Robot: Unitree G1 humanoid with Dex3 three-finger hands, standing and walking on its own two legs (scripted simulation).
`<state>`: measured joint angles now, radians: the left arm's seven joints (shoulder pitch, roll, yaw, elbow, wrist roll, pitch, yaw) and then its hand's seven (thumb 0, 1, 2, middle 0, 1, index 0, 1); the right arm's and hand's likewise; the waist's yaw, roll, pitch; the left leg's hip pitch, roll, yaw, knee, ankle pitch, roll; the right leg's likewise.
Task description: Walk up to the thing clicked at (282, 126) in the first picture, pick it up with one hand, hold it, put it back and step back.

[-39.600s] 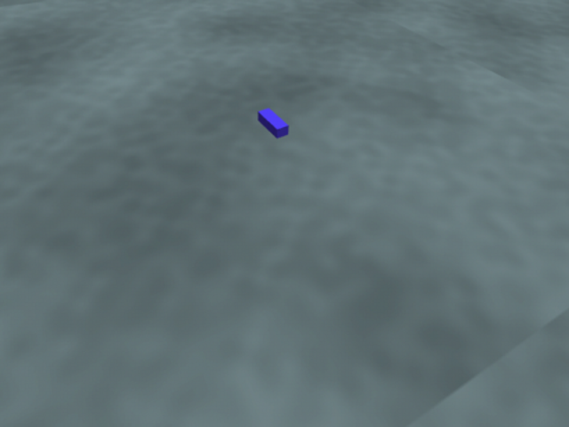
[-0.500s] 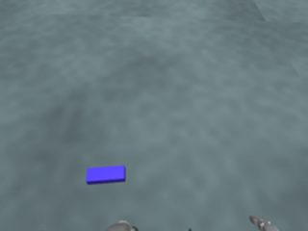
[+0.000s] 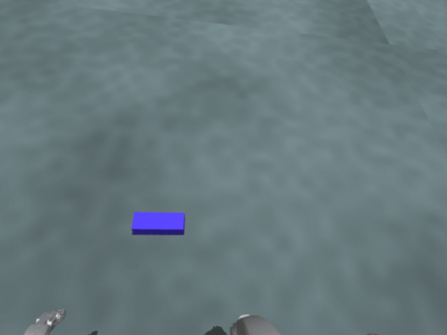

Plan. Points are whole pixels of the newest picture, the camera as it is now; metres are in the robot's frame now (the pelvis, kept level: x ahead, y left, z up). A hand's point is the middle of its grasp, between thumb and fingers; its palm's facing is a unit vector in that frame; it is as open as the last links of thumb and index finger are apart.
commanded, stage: step back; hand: left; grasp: from above
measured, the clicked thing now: (159, 223) +0.64 +0.22 -0.73
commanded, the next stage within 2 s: none
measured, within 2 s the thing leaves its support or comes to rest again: neither
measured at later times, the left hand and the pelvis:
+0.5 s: hand out of the picture -0.05 +0.24 -0.15, palm faces +0.00 -0.91 -0.42, open 7.4 cm; pelvis -0.17 -0.03 -0.01, yaw +1 degrees
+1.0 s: hand out of the picture -0.29 +0.20 -0.15, palm faces -0.03 -0.91 -0.41, open 7.4 cm; pelvis -0.35 -0.07 -0.01, yaw -4 degrees
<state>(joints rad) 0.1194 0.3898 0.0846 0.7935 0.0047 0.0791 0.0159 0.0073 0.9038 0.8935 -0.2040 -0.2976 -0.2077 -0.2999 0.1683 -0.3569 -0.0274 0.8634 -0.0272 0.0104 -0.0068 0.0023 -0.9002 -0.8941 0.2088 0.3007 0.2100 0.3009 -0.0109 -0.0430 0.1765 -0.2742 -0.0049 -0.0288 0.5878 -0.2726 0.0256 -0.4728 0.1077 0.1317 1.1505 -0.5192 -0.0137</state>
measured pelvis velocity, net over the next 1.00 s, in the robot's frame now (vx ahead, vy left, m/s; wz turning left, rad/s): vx -0.35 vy -0.07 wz -0.06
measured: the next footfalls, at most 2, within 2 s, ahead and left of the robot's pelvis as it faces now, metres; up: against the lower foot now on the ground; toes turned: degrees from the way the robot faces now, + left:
right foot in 0.22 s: -0.07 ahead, -0.16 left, +0.00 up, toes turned -1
left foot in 0.52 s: -0.15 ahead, +0.08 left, +0.00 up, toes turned +0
